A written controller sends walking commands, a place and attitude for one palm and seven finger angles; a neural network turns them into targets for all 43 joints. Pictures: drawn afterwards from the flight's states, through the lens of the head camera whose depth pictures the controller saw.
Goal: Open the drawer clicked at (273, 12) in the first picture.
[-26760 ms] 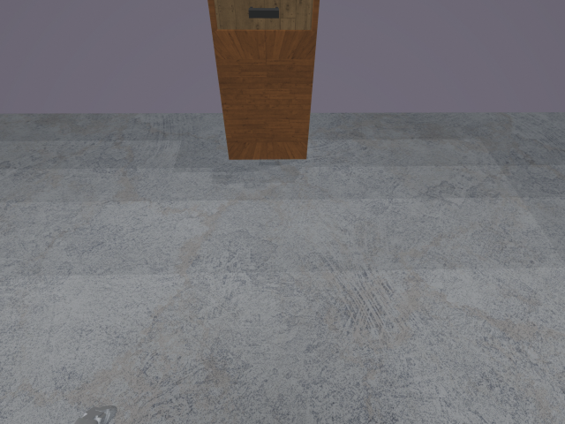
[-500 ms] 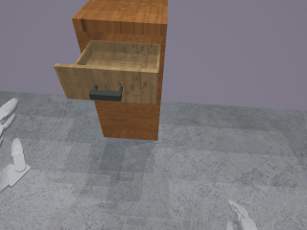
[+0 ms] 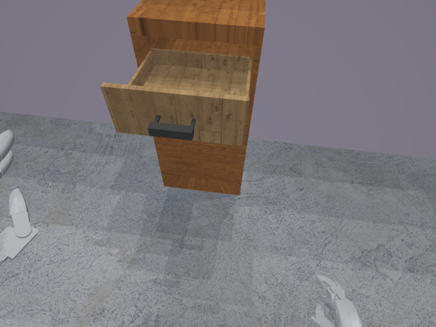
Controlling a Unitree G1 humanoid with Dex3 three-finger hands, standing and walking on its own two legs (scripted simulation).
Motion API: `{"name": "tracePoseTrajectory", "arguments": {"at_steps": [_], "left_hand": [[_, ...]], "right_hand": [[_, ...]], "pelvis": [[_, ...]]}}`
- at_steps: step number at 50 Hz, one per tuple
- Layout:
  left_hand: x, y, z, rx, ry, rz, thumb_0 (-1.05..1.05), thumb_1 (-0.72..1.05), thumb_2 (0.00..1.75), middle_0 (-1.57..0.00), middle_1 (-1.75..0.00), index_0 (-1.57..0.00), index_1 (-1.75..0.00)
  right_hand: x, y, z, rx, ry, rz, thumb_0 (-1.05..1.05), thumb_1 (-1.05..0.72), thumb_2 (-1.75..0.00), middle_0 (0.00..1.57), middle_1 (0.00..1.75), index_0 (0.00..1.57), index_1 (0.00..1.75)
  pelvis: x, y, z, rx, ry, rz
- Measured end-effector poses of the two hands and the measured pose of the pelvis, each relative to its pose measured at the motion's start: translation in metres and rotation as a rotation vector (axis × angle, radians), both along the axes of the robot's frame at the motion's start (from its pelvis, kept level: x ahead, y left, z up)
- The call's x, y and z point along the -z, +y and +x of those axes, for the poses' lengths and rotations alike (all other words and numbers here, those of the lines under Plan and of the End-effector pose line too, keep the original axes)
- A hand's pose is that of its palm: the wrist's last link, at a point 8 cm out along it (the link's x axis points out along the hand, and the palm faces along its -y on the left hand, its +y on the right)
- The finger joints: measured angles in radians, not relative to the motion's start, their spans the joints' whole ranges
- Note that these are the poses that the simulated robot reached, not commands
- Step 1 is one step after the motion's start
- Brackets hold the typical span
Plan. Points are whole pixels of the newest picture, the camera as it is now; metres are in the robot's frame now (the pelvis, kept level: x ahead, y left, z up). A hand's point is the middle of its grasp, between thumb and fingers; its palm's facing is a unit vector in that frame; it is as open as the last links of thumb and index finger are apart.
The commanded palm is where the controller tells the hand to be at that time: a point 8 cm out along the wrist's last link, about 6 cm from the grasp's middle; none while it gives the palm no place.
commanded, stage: stop stepping back and stand still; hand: left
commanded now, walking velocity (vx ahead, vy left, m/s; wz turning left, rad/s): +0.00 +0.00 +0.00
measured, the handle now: (173, 125) +0.60 +0.15 +0.00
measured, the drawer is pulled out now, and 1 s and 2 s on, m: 0.30 0.30 0.30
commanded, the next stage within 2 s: let the arm hang, fingers relaxed in 0.78 s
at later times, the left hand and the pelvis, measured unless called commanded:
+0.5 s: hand (19, 227) +0.20 +0.26 +0.17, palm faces +0.33 -0.82 -0.47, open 7.4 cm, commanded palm +0.14 +0.31 +0.19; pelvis +0.00 +0.03 +0.01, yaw -1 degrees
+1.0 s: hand (54, 279) +0.19 +0.29 +0.01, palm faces +0.11 -0.86 -0.49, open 7.4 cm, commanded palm none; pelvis -0.02 +0.04 +0.00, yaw +0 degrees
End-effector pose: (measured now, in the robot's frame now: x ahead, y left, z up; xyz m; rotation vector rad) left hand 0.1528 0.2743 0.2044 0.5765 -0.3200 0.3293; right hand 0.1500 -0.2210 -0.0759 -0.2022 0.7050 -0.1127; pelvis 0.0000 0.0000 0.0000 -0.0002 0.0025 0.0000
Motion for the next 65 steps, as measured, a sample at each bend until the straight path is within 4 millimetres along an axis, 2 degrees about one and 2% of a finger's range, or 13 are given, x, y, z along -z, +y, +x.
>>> {"name": "tracePoseTrajectory", "arguments": {"at_steps": [12,23,34,44,45,46,48,50,52,55,57,60,65], "left_hand": [[0.021,0.018,0.015,-0.007,0.127,-0.059,0.01,0.89,0.9,-0.21,-0.31,-0.21,-0.3],[0.011,0.025,0.012,0.026,0.085,-0.037,0.01,0.89,0.9,-0.21,-0.31,-0.21,-0.3],[0.02,0.034,0.004,0.0,0.108,-0.075,0.01,0.89,0.9,-0.21,-0.31,-0.21,-0.3],[0.018,0.038,-0.001,0.005,0.096,-0.07,0.01,0.89,0.9,-0.21,-0.31,-0.21,-0.3],[0.026,0.04,0.001,0.014,0.112,-0.06,0.01,0.89,0.9,-0.21,-0.31,-0.21,-0.3],[0.045,0.043,0.007,0.016,0.18,-0.063,0.01,0.89,0.9,-0.21,-0.3,-0.21,-0.3],[0.101,0.053,0.017,-0.023,0.415,-0.119,0.0,0.89,0.9,-0.2,-0.3,-0.2,-0.3],[0.165,0.056,0.014,-0.081,0.688,-0.189,0.0,0.9,0.9,-0.2,-0.3,-0.2,-0.3],[0.221,0.049,-0.005,-0.121,0.938,-0.25,0.0,0.9,0.9,-0.2,-0.3,-0.2,-0.3],[0.283,0.025,-0.05,-0.137,1.221,-0.34,0.01,0.9,0.9,-0.2,-0.3,-0.2,-0.3],[0.311,0.006,-0.081,-0.135,1.359,-0.406,0.01,0.91,0.9,-0.2,-0.3,-0.2,-0.3],[0.336,-0.018,-0.123,-0.141,1.511,-0.497,0.01,0.9,0.9,-0.2,-0.3,-0.2,-0.3],[0.345,-0.019,-0.17,-0.232,1.627,-0.558,0.01,0.94,0.9,-0.21,-0.3,-0.21,-0.3]], "right_hand": [[-0.008,0.006,0.013,0.028,0.024,-0.024,0.01,-0.91,-0.9,0.21,0.3,0.21,0.3],[-0.016,0.015,0.018,0.02,-0.003,-0.049,0.01,-0.91,-0.9,0.2,0.3,0.2,0.3],[-0.014,0.024,0.007,0.013,0.01,-0.043,0.01,-0.91,-0.9,0.21,0.3,0.21,0.3],[-0.013,0.026,-0.005,0.018,0.025,-0.053,0.01,-0.9,-0.9,0.21,0.3,0.21,0.3],[-0.009,0.026,-0.005,0.004,0.02,-0.042,0.01,-0.9,-0.9,0.21,0.3,0.21,0.3],[-0.003,0.024,-0.005,-0.016,0.035,-0.031,0.01,-0.9,-0.9,0.2,0.3,0.21,0.3],[0.014,0.018,-0.008,-0.031,0.09,-0.017,0.01,-0.9,-0.9,0.21,0.3,0.21,0.3],[0.027,0.01,-0.014,-0.013,0.135,-0.008,0.01,-0.9,-0.9,0.21,0.3,0.21,0.3],[0.037,0.002,-0.026,0.013,0.174,-0.005,0.01,-0.9,-0.9,0.21,0.3,0.21,0.3],[0.043,-0.01,-0.055,0.054,0.261,-0.015,0.01,-0.91,-0.9,0.21,0.3,0.21,0.3],[0.045,-0.016,-0.078,0.074,0.343,-0.033,0.01,-0.91,-0.9,0.2,0.3,0.21,0.3],[0.045,-0.022,-0.117,0.096,0.483,-0.061,0.01,-0.91,-0.9,0.2,0.3,0.2,0.29],[0.044,-0.023,-0.166,0.117,0.665,-0.073,0.01,-0.91,-0.9,0.2,0.29,0.2,0.29]], "pelvis": [[-0.007,0.017,0.008,0.016,0.015,-0.004],[-0.008,0.026,0.005,0.015,0.019,-0.012],[-0.009,0.032,-0.003,0.015,0.019,-0.016],[-0.009,0.036,-0.008,0.014,0.018,-0.02],[-0.008,0.038,-0.009,0.006,0.024,-0.021],[-0.006,0.039,-0.01,-0.002,0.029,-0.02],[-0.002,0.042,-0.015,-0.003,0.032,-0.011],[0.002,0.043,-0.019,0.001,0.027,0.002],[0.005,0.041,-0.022,0.009,0.015,0.01],[0.005,0.035,-0.024,0.016,-0.002,0.01],[0.004,0.031,-0.026,0.013,-0.01,0.008],[0.001,0.028,-0.028,0.008,-0.016,0.0],[-0.004,0.023,-0.03,0.002,-0.017,-0.009]]}}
